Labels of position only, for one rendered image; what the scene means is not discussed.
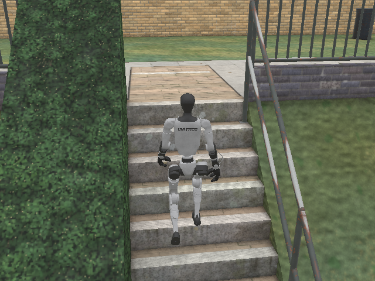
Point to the right robot upper arm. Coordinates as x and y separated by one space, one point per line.
208 134

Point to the robot left shin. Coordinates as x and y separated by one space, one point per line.
174 213

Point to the left robot forearm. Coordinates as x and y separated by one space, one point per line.
162 152

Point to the robot head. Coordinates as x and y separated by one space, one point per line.
187 102

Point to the left robot hand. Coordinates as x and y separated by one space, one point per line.
165 158

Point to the right robot forearm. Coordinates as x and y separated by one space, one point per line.
214 158

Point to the right robot hand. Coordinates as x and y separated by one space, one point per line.
215 172

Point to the left robot upper arm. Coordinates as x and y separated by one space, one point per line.
168 125

